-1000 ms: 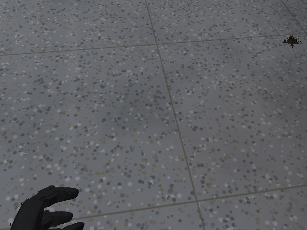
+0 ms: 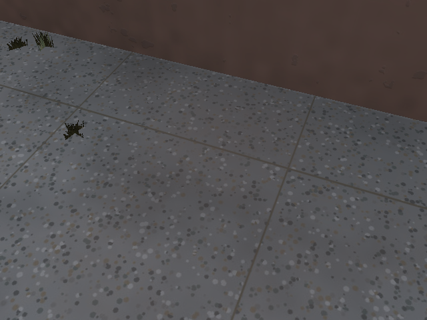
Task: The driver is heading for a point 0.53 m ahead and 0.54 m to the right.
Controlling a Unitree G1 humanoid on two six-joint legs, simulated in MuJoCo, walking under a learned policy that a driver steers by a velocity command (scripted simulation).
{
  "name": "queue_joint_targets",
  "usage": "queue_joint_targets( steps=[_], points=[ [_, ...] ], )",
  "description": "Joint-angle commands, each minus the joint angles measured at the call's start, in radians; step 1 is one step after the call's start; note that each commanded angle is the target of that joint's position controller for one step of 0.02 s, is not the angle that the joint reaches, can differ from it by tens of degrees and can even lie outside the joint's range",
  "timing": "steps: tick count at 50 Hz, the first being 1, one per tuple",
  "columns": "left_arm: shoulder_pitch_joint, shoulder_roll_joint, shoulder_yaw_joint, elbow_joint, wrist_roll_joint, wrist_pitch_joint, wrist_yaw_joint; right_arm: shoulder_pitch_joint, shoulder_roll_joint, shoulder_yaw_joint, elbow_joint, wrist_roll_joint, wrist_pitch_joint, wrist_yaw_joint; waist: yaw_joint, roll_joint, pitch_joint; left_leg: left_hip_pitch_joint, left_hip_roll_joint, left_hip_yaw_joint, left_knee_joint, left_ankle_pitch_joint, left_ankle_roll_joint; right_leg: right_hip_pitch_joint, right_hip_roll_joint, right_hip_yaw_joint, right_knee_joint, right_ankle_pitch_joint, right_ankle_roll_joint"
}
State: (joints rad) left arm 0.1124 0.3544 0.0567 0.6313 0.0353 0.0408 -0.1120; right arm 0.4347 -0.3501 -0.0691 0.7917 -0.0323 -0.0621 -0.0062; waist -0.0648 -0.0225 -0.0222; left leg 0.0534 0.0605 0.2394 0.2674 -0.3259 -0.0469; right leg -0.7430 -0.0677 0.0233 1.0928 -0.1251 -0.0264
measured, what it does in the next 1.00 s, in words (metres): walks ahead, turning right: right foot, then left foot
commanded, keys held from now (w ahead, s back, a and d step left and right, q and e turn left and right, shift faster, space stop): w+e+shift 0.26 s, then e+shift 0.28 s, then shift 0.46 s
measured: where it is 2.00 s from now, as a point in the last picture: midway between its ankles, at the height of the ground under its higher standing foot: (338, 305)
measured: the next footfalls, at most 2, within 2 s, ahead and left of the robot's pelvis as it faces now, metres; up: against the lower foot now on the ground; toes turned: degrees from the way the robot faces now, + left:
right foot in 0.16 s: +0.28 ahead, -0.16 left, +0.00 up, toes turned -15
left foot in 0.60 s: +0.68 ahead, -0.24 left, +0.00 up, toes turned -38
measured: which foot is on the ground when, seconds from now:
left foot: down 0.00-0.18, up 0.20-0.58, down 0.60-1.00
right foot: up 0.00-0.14, down 0.16-0.58, up 0.60-0.98, down 1.00-1.00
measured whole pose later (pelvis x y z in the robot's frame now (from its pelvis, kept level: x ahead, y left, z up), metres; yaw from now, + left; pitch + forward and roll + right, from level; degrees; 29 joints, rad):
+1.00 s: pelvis +0.52 -0.24 -0.01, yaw -44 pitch +0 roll +1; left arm 0.14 0.24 -0.01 0.73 0.04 0.05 -0.02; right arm 0.31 -0.28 -0.02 0.78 -0.03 0.02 0.01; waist -0.06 0.01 0.03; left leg -0.37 0.02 0.11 0.52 -0.16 0.03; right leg -0.31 0.03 0.06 0.57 -0.29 -0.04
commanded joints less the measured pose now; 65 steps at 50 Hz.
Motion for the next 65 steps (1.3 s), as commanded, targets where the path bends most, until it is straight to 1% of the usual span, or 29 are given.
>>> queue_joint_targets(
  steps=[1, 4, 7, 8, 9, 10, 11, 13, 15, 18, 24, 26, 28, 29, 30, 31, 32, 34, 35, 37, 41, 45, 48, 49, 51, 52, 54, 58, 65],
  points=[
    [-0.222, 0.033, -0.007, -0.131, -0.002, -0.021, -0.013, 0.002, -0.123, -0.029, -0.029, -0.01, -0.022, -0.005, -0.018, 0.113, 0.198, 0.004, 0.281, -0.1, -0.212, -0.079, 0.131, -0.173, -0.047, -0.041, -0.104, -0.024, -0.044],
    [-0.292, 0.004, -0.026, -0.153, 0.0, -0.026, -0.013, 0.06, -0.128, -0.029, 0.019, -0.018, -0.013, -0.009, -0.027, 0.106, 0.226, 0.083, 0.274, 0.012, -0.168, 0.192, 0.126, -0.127, -0.03, -0.128, -0.219, -0.142, -0.107],
    [-0.048, 0.033, -0.006, -0.082, -0.012, -0.035, 0.025, 0.032, -0.19, -0.034, 0.027, -0.007, 0.007, -0.007, 0.128, 0.126, 0.034, 0.035, 0.271, 0.105, 0.231, 1.18, 0.116, 0.322, 0.163, -0.252, -0.284, -0.285, -0.179],
    [0.177, 0.07, 0.02, -0.017, -0.016, -0.045, 0.041, -0.002, -0.217, -0.037, 0.006, 0.009, 0.014, 0.0, 0.238, 0.119, -0.091, -0.102, 0.279, 0.102, 0.513, 1.235, 0.109, 0.634, 0.21, -0.219, -0.346, -0.238, -0.208],
    [0.347, 0.154, 0.063, 0.062, -0.012, -0.044, 0.061, -0.012, -0.179, -0.026, -0.018, -0.006, 0.013, 0.009, 0.291, 0.022, -0.194, -0.377, 0.231, 0.074, 0.842, 0.773, 0.077, 0.97, 0.162, -0.042, -0.421, -0.311, -0.215],
    [0.254, 0.303, 0.098, 0.038, -0.034, -0.027, 0.08, -0.06, -0.055, -0.001, -0.134, -0.004, -0.003, 0.034, 0.173, -0.292, -0.217, -0.824, 0.011, -0.005, 1.197, -0.143, 0.003, 1.159, -0.112, 0.578, -0.68, -0.66, -0.309],
    [0.314, 0.31, 0.099, 0.005, -0.022, -0.024, 0.09, -0.179, -0.118, -0.003, -0.196, -0.012, -0.022, 0.038, 0.214, -0.115, -0.294, -0.916, 0.004, -0.236, 1.282, -0.099, 0.003, 1.18, -0.165, 0.805, -0.801, -0.627, -0.327],
    [0.305, 0.231, 0.082, 0.066, -0.01, -0.043, 0.11, -0.214, -0.084, 0.015, -0.191, 0.002, -0.04, 0.026, 0.149, 0.007, -0.045, -0.926, 0.073, -0.26, 1.16, 0.008, 0.021, 0.934, -0.135, 0.602, -0.805, -0.261, -0.298],
    [0.179, 0.163, 0.055, 0.045, -0.02, -0.069, 0.126, -0.14, -0.075, 0.019, -0.158, -0.025, -0.012, 0.021, 0.037, 0.045, 0.045, -0.77, 0.113, -0.267, 1.058, -0.007, -0.002, 0.684, -0.051, 0.421, -0.793, 0.149, -0.278],
    [0.175, 0.123, 0.04, 0.055, -0.042, -0.094, 0.115, -0.156, -0.066, 0.02, -0.166, -0.03, 0.037, 0.022, 0.002, 0.043, 0.06, -0.652, 0.102, -0.226, 0.912, -0.06, -0.042, 0.512, 0.015, 0.295, -0.784, 0.616, -0.273],
    [0.282, 0.115, 0.048, 0.113, -0.043, -0.073, 0.115, -0.379, -0.005, 0.053, -0.235, -0.005, 0.03, 0.015, 0.098, -0.001, 0.034, -0.569, -0.069, -0.167, 0.49, 0.328, 0.011, 0.53, 0.132, 0.262, -0.692, 0.787, -0.146],
    [0.282, 0.119, 0.052, 0.121, -0.043, -0.065, 0.126, -0.378, -0.019, 0.054, -0.238, 0.003, 0.025, 0.008, 0.099, -0.018, 0.008, -0.428, -0.122, -0.189, 0.339, 0.391, 0.035, 0.534, 0.141, 0.31, -0.63, 0.754, -0.085],
    [0.224, 0.151, 0.063, 0.104, -0.032, -0.076, 0.135, -0.226, -0.088, 0.031, -0.188, 0.01, 0.02, -0.015, 0.027, -0.039, -0.067, -0.214, -0.147, -0.239, 0.271, 0.428, 0.053, 0.551, 0.142, 0.367, -0.464, 0.741, -0.028],
    [0.176, 0.159, 0.064, 0.094, -0.033, -0.085, 0.13, -0.076, -0.121, 0.018, -0.142, 0.013, 0.009, -0.027, -0.062, -0.017, -0.105, -0.085, -0.106, -0.257, 0.185, 0.543, 0.067, 0.553, 0.166, 0.337, -0.269, 0.679, -0.002],
    [0.184, 0.089, 0.049, 0.083, -0.046, -0.09, 0.128, 0.04, -0.147, 0.009, -0.108, 0.007, -0.005, -0.034, -0.104, 0.087, -0.173, 0.085, 0.073, -0.352, 0.169, 0.874, 0.12, 0.485, 0.246, 0.222, 0.061, 0.107, 0.024],
    [0.363, 0.01, 0.033, 0.063, -0.064, -0.081, 0.139, 0.028, -0.164, 0.017, -0.142, -0.017, -0.006, -0.024, 0.024, 0.222, -0.31, 0.287, 0.416, -0.649, 0.366, 1.539, 0.254, 0.28, 0.337, 0.15, 0.34, -0.653, 0.033],
    [0.438, 0.065, 0.035, 0.087, -0.033, -0.072, 0.144, -0.017, -0.143, 0.005, -0.161, -0.002, 0.007, -0.017, 0.039, 0.219, -0.447, 0.274, 0.459, -0.82, 0.308, 1.424, 0.361, 0.245, 0.284, 0.188, 0.468, -0.515, 0.023],
    [0.294, 0.096, 0.032, 0.091, 0.004, -0.042, 0.127, -0.215, -0.007, 0.036, -0.205, 0.014, 0.02, -0.028, 0.065, 0.092, -0.232, -0.037, 0.327, -0.682, 0.156, 0.829, 0.36, 0.206, 0.199, 0.13, 0.424, -0.33, 0.028],
    [0.243, 0.086, 0.03, 0.076, 0.007, -0.032, 0.113, -0.218, 0.015, 0.047, -0.191, 0.009, 0.02, -0.029, 0.066, 0.067, -0.158, -0.122, 0.276, -0.596, 0.129, 0.748, 0.336, 0.197, 0.181, 0.131, 0.368, -0.326, 0.033],
    [0.231, 0.046, 0.017, 0.072, 0.004, -0.001, 0.097, -0.177, -0.025, 0.037, -0.141, 0.01, 0.017, -0.021, 0.075, 0.081, -0.077, -0.279, 0.222, -0.467, 0.074, 0.756, 0.308, 0.273, 0.175, 0.116, 0.235, -0.325, 0.038],
    [0.216, -0.007, -0.012, 0.067, -0.006, 0.01, 0.093, -0.184, -0.052, 0.029, -0.103, -0.001, 0.012, 0.002, 0.104, 0.119, -0.108, -0.327, 0.193, -0.348, 0.067, 0.842, 0.297, 0.348, 0.167, 0.072, -0.005, -0.295, 0.031],
    [0.14, -0.012, -0.033, 0.065, -0.012, 0.018, 0.089, -0.208, -0.061, 0.024, -0.091, 0.004, 0.042, 0.015, 0.082, 0.19, -0.101, -0.393, 0.156, -0.305, 0.037, 0.441, 0.257, 0.478, 0.129, 0.008, -0.279, -0.239, 0.022],
    [0.139, -0.018, -0.039, 0.084, -0.001, 0.01, 0.094, -0.195, -0.062, 0.024, -0.079, 0.015, 0.076, 0.018, 0.087, 0.169, -0.04, -0.498, 0.142, -0.326, 0.053, 0.066, 0.205, 0.622, 0.125, -0.028, -0.54, -0.17, -0.008],
    [0.134, -0.01, -0.04, 0.087, 0.002, 0.003, 0.097, -0.162, -0.045, 0.027, -0.069, 0.008, 0.081, 0.018, 0.084, 0.131, -0.007, -0.541, 0.13, -0.327, 0.071, -0.002, 0.158, 0.661, 0.101, 0.018, -0.648, -0.152, -0.029],
    [0.045, 0.098, -0.026, 0.051, 0.005, -0.009, 0.116, -0.086, 0.052, 0.052, -0.096, 0.022, 0.085, 0.02, 0.027, -0.232, 0.025, -0.509, -0.065, -0.17, 0.285, -0.161, 0.053, 0.449, -0.253, 0.466, -0.935, -0.287, -0.155],
    [0.022, 0.045, -0.033, 0.064, 0.01, -0.02, 0.124, -0.121, -0.006, 0.036, -0.07, 0.024, 0.095, 0.013, 0.053, -0.134, 0.055, -0.365, -0.02, -0.256, 0.372, -0.117, 0.054, 0.324, -0.203, 0.396, -0.924, -0.331, -0.173],
    [-0.026, 0.055, -0.025, 0.078, -0.001, -0.029, 0.129, -0.153, -0.027, 0.02, -0.082, 0.027, 0.098, 0.005, 0.022, -0.141, 0.08, -0.386, -0.062, -0.229, 0.412, -0.064, 0.059, 0.35, -0.102, 0.322, -0.87, -0.181, -0.149],
    [0.102, 0.077, 0.009, 0.107, -0.028, -0.032, 0.127, -0.16, -0.021, 0.011, -0.103, 0.023, 0.099, -0.021, 0.064, -0.091, -0.019, -0.549, -0.081, -0.257, 0.568, -0.174, 0.04, 0.629, -0.125, 0.373, -0.723, 0.421, -0.224],
    [0.071, 0.094, 0.059, 0.108, -0.027, -0.005, 0.112, -0.166, 0.003, 0.019, -0.143, 0.043, 0.096, -0.036, 0.039, -0.117, -0.074, -0.347, -0.136, -0.274, 0.27, -0.089, 0.038, 0.58, -0.027, 0.461, -0.694, 0.303, -0.158]
  ],
)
